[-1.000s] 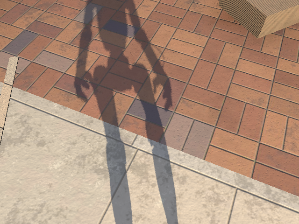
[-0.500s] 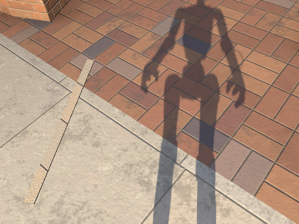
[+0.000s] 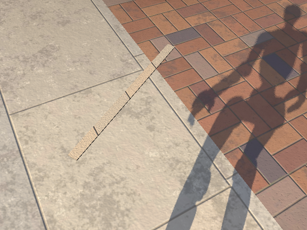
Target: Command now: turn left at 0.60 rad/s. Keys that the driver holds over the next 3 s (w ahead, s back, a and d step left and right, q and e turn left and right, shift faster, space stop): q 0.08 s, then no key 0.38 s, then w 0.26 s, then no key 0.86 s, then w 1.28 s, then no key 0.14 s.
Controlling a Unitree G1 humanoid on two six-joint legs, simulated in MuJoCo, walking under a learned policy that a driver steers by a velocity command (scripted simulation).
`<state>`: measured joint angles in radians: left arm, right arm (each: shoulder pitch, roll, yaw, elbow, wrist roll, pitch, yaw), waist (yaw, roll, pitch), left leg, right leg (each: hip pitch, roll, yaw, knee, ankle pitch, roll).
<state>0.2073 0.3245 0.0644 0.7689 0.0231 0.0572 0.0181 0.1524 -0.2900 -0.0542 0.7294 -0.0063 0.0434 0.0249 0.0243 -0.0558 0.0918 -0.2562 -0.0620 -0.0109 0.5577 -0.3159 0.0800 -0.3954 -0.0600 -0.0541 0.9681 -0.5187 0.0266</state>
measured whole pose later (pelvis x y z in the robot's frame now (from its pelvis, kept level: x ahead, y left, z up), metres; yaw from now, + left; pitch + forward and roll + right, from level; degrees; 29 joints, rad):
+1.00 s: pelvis +0.11 +0.05 +0.02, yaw +9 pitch -1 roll -1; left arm 0.28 0.26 0.03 0.92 0.02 -0.01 0.00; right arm 0.25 -0.23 0.00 0.91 -0.02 -0.05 -0.01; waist 0.01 -0.04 0.05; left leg -0.13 -0.05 0.04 0.34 -0.20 0.07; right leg -0.35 0.00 0.00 0.91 -0.41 -0.03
